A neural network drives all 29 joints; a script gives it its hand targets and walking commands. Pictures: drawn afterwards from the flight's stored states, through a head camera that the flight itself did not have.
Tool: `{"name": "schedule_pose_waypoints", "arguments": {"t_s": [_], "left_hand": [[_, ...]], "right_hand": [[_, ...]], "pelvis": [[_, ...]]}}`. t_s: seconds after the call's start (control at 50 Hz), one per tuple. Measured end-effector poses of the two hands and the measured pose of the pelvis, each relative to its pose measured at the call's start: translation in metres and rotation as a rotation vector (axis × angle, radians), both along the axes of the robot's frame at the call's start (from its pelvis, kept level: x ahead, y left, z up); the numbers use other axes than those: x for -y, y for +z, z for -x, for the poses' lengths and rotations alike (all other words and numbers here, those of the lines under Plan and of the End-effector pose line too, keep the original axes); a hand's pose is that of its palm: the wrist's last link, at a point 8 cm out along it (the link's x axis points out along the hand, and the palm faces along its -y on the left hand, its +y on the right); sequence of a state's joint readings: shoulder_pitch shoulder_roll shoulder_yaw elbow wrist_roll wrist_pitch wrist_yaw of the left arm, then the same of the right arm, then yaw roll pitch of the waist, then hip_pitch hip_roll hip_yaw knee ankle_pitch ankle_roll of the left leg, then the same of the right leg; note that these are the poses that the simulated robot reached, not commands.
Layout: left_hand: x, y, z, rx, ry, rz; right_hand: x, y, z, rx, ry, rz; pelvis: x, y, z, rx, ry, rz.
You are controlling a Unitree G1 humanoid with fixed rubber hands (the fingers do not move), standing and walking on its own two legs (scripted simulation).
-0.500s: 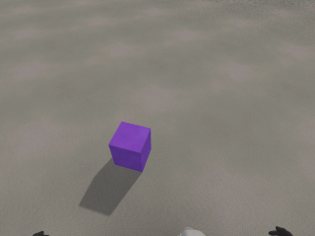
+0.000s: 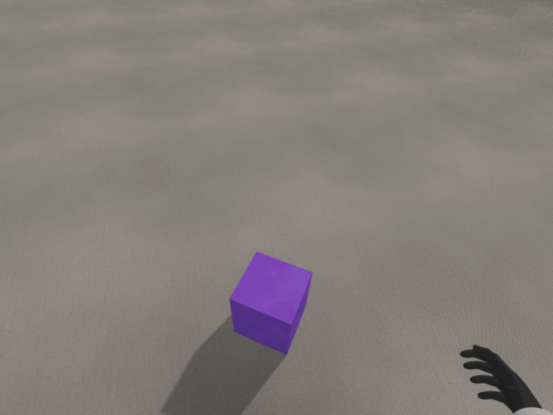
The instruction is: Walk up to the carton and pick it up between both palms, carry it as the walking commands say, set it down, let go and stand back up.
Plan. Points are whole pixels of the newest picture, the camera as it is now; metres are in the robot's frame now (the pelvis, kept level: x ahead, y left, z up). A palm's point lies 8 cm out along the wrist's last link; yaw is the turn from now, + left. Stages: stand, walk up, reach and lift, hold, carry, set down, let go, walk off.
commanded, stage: walk up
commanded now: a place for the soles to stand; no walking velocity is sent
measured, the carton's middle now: (271, 303) +0.61 +0.02 -0.62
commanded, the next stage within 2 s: none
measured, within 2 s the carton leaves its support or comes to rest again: neither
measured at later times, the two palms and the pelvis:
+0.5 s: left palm (69, 317) +0.28 +0.35 -0.05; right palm (467, 369) +0.23 -0.28 -0.07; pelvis +0.14 +0.04 +0.01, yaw -5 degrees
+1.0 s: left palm (64, 332) +0.27 +0.36 -0.08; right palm (456, 343) +0.27 -0.27 -0.06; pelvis +0.17 +0.05 +0.03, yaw -5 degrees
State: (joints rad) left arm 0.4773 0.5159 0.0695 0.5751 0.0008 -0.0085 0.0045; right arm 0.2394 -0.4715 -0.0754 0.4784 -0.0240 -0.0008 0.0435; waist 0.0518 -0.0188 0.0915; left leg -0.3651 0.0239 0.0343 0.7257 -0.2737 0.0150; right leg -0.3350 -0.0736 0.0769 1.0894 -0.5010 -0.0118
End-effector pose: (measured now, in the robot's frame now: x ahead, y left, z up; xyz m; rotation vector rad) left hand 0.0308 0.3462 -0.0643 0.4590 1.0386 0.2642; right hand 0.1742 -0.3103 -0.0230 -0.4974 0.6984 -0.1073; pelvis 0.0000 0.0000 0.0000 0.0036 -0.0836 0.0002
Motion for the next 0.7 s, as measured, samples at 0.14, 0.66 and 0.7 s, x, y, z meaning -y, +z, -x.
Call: {"name": "schedule_pose_waypoints", "arguments": {"t_s": [0.14,0.66,0.7], "left_hand": [[0.014,0.011,-0.114,0.074,-0.129,0.064],[-0.017,0.0,-0.268,0.054,-0.107,0.094],[-0.019,-0.003,-0.267,0.028,-0.093,0.095]], "right_hand": [[0.004,-0.009,0.037,-0.166,-0.155,-0.002],[-0.043,-0.02,-0.116,-0.145,-0.191,-0.063],[-0.042,-0.018,-0.122,-0.145,-0.206,-0.059]], "pelvis": [[-0.013,0.017,-0.048,-0.011,-0.03,-0.001],[-0.052,0.021,-0.158,-0.033,-0.083,0.009],[-0.053,0.023,-0.161,-0.031,-0.084,0.009]]}}
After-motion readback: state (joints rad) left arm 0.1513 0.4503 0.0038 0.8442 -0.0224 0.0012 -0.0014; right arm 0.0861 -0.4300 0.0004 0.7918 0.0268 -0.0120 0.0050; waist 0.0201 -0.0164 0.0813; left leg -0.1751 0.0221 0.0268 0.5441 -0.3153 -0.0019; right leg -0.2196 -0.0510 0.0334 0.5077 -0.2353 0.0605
